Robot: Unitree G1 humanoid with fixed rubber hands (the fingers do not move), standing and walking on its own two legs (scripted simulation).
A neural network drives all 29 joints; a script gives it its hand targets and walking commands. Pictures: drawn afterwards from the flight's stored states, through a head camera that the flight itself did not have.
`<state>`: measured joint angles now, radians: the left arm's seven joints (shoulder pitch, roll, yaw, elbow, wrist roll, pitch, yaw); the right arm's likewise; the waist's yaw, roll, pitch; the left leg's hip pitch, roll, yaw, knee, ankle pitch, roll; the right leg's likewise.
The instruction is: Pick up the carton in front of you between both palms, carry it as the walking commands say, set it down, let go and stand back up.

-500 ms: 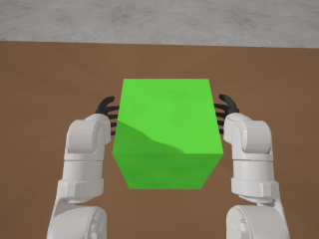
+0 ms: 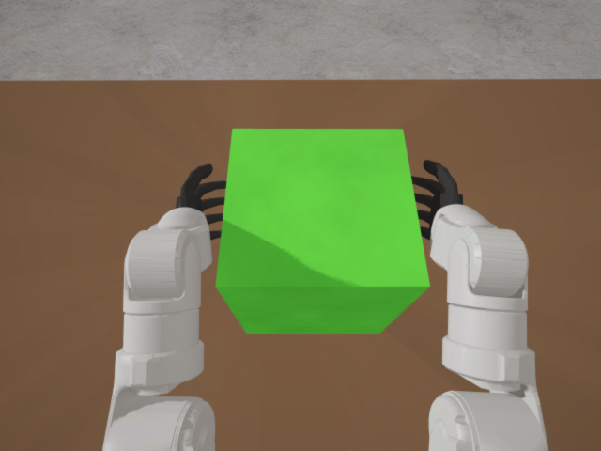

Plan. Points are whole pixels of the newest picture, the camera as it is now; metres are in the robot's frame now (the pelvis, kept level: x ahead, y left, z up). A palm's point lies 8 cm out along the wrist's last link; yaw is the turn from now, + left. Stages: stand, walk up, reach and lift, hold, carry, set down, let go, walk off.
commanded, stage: carry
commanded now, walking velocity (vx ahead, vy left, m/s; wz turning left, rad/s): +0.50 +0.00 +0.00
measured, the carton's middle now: (315, 244) +0.39 -0.01 +0.04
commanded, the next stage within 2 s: none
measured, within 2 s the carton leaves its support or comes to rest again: neither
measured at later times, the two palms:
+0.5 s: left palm (223, 101) +0.69 +0.16 +0.07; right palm (386, 102) +0.68 -0.14 +0.08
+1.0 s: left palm (253, 41) +0.97 +0.13 +0.05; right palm (377, 38) +0.99 -0.17 +0.05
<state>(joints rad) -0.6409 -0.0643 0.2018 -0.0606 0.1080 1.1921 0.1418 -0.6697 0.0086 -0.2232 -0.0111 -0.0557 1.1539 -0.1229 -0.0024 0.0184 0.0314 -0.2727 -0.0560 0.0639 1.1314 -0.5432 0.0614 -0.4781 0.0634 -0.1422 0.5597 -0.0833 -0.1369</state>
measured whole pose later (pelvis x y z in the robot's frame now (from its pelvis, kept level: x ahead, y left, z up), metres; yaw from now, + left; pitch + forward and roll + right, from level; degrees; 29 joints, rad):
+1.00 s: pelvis +0.63 -0.01 -0.07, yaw +0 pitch +4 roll +0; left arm -0.61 -0.06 0.19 0.08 0.11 1.21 0.14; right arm -0.65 -0.01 -0.19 0.16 -0.06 1.16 -0.13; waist 0.01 0.00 -0.05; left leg -0.38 -0.07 0.02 1.26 -0.53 0.06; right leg -0.48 0.06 -0.12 0.60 -0.09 -0.13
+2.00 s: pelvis +1.21 -0.01 -0.14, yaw +0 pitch +4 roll +0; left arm -0.64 -0.06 0.19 0.12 0.13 1.20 0.14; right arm -0.68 -0.02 -0.19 0.18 -0.05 1.17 -0.13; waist -0.01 0.02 -0.07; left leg -0.34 -0.06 0.02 1.20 -0.54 0.05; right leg -0.51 0.05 -0.12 0.61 -0.07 -0.12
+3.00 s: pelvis +1.79 -0.01 -0.20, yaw +1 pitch +4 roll +1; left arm -0.66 -0.06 0.21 0.10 0.13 1.22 0.16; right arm -0.70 0.01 -0.19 0.18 -0.07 1.18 -0.17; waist -0.06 0.00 -0.09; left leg -0.20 -0.07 0.07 0.90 -0.52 0.06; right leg -0.48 0.03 -0.09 0.48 0.02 -0.09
